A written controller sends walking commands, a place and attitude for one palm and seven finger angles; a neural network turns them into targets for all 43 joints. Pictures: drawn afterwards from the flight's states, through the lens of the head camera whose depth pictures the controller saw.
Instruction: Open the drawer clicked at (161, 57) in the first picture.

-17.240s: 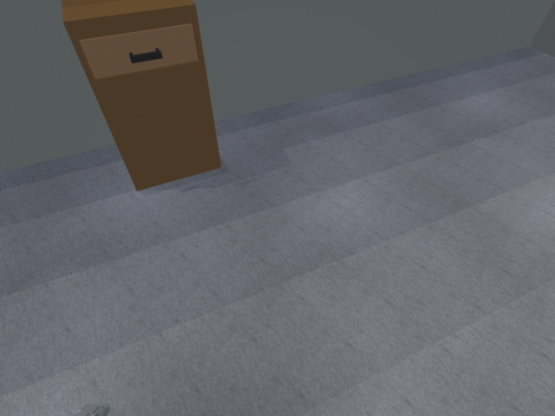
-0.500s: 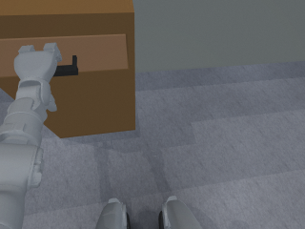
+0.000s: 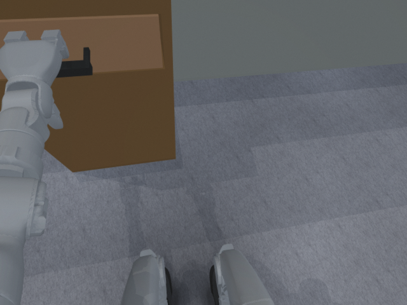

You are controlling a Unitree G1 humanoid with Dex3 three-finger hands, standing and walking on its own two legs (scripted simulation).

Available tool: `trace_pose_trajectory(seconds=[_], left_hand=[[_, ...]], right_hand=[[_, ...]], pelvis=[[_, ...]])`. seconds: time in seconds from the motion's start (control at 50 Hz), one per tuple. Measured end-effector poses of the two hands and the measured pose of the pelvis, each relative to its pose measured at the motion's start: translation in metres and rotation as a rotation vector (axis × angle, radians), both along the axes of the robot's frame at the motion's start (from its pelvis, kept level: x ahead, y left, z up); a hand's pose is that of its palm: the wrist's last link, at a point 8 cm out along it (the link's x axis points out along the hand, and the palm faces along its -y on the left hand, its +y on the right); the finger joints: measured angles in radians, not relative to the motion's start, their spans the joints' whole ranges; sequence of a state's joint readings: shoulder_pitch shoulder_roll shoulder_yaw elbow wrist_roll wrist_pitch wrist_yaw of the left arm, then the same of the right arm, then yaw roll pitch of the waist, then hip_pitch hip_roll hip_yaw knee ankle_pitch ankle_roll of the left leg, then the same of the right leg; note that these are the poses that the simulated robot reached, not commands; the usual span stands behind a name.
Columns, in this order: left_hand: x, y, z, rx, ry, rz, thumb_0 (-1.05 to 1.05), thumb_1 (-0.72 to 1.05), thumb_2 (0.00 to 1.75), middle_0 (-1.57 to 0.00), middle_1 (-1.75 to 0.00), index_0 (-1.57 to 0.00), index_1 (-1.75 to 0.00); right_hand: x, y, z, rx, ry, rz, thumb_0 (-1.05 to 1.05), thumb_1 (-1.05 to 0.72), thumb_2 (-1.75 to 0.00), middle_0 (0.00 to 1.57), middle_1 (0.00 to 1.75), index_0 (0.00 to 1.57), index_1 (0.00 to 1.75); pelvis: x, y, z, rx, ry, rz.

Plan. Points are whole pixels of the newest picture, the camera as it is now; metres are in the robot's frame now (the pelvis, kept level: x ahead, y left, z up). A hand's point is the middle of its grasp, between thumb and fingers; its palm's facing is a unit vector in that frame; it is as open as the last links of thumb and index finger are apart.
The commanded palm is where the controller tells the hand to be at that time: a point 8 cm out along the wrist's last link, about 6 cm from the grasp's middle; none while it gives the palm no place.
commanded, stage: lower the fingers behind the handle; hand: left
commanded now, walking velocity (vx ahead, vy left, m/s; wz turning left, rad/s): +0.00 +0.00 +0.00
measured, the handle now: (61, 61) +0.60 +0.24 +0.02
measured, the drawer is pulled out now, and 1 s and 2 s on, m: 0.00 0.00 0.00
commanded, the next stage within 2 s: lift the fingers back up to retry in 0.10 s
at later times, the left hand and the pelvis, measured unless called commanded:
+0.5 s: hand (45, 82) +0.54 +0.25 +0.04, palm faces -0.09 -0.05 -1.00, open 13.9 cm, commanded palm +0.54 +0.23 +0.10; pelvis +0.01 +0.00 +0.02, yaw +0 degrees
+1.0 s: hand (33, 63) +0.55 +0.25 +0.08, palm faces -0.11 -0.07 -0.99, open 13.9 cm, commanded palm +0.54 +0.24 +0.14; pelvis +0.07 +0.00 +0.07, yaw +0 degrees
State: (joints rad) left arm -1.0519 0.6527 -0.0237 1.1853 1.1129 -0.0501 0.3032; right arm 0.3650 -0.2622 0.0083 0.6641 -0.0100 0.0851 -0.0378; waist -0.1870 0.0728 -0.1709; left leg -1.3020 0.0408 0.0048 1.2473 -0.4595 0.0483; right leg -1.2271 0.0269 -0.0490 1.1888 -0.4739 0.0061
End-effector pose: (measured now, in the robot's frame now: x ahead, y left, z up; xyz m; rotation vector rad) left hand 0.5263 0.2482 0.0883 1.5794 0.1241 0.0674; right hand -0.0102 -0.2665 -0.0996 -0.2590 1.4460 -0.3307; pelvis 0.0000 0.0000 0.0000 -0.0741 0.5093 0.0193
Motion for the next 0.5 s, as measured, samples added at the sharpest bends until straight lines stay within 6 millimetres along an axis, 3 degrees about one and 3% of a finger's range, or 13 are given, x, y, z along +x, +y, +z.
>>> trace_pose_trajectory(seconds=[0.3,0.5], left_hand=[[0.004,0.001,0.003,-0.015,0.014,0.008,0.00,-0.49,0.30,-0.31,-1.36,-0.31,-1.20],[-0.003,0.002,0.008,-0.059,0.049,0.002,0.00,-0.49,0.30,-0.29,-1.24,-0.31,-1.20]], right_hand=[[-0.003,-0.003,0.000,-0.011,-0.005,0.000,0.01,-0.91,-0.90,0.20,0.29,0.20,0.30],[0.002,0.003,0.020,0.007,0.018,-0.017,0.01,-0.91,-0.90,0.20,0.29,0.20,0.30]], pelvis=[[-0.002,-0.002,-0.001,-0.002,0.006,0.001],[0.012,-0.002,0.022,0.000,-0.022,0.000]])
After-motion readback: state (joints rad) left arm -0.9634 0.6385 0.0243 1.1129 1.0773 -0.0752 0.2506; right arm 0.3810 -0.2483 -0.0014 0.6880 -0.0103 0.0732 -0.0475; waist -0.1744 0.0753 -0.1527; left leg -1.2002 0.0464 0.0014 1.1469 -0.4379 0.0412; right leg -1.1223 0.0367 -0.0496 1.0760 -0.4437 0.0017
